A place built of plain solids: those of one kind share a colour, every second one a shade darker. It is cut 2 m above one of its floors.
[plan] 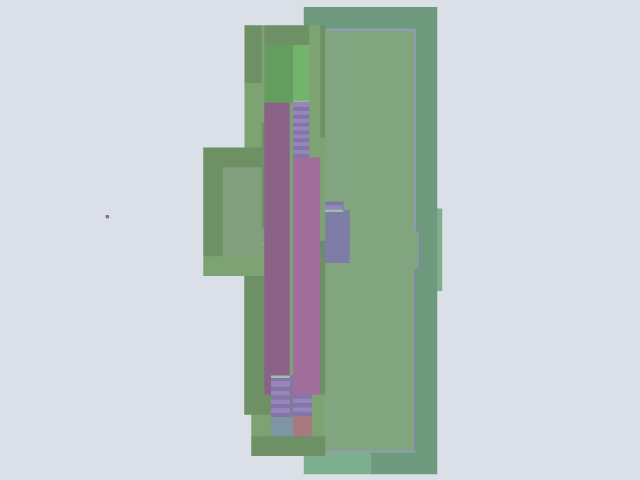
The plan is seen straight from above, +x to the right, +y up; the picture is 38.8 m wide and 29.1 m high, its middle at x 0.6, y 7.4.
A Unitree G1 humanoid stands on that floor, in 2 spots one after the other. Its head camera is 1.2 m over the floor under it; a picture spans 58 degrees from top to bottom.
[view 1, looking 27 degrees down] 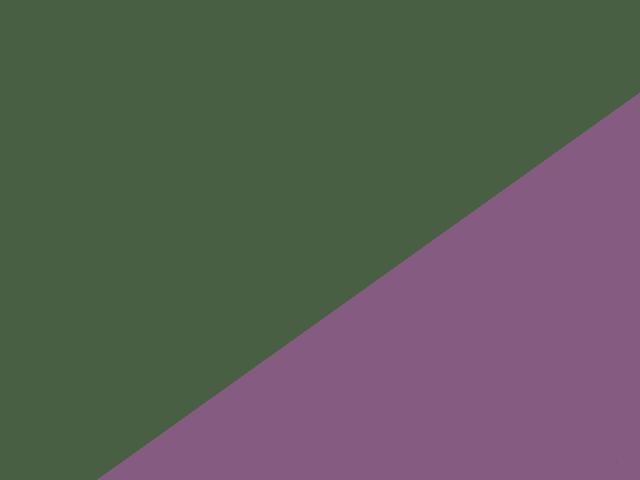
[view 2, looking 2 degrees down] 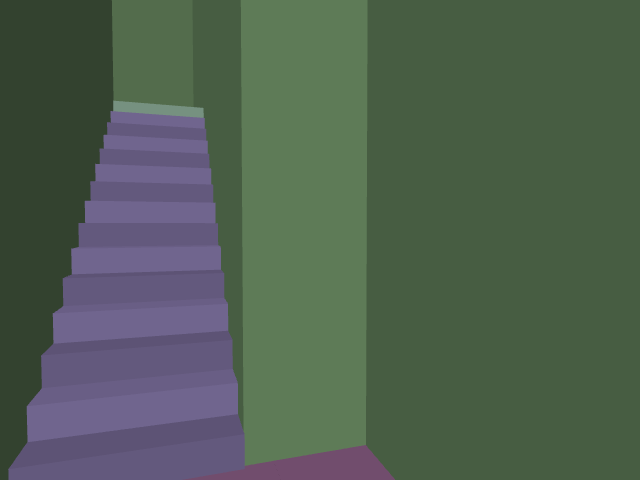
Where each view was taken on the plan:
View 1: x -0.01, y -0.01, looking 131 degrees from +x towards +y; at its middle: wall_brick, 1.75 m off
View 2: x -0.34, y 10.28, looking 72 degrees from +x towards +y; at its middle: wall_brick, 2.24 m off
